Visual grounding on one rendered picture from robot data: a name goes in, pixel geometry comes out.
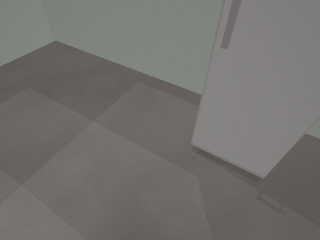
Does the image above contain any fridge door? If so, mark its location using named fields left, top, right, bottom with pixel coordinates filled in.
left=192, top=0, right=320, bottom=177

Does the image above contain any handle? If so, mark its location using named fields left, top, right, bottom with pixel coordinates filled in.
left=220, top=0, right=242, bottom=49

